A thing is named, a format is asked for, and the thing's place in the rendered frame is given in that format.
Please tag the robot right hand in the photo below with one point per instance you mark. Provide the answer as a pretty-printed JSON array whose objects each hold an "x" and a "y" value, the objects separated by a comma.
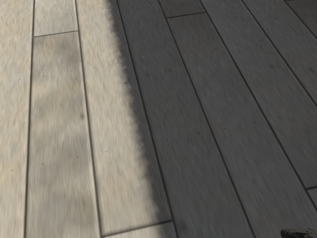
[{"x": 298, "y": 233}]

